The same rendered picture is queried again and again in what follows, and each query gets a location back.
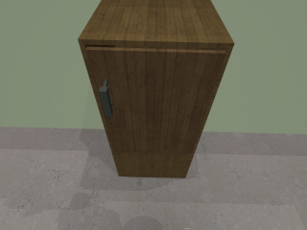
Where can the handle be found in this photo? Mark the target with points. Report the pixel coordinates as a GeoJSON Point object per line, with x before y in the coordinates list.
{"type": "Point", "coordinates": [105, 99]}

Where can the cupboard door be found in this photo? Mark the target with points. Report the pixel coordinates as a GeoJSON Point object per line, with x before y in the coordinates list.
{"type": "Point", "coordinates": [159, 96]}

